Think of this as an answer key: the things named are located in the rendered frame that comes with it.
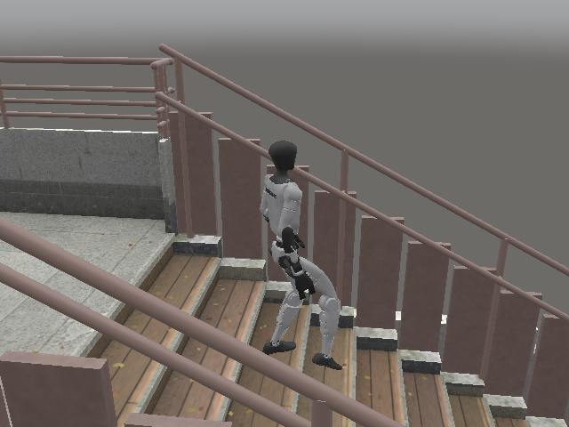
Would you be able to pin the stairs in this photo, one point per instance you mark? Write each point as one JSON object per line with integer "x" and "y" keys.
{"x": 228, "y": 306}

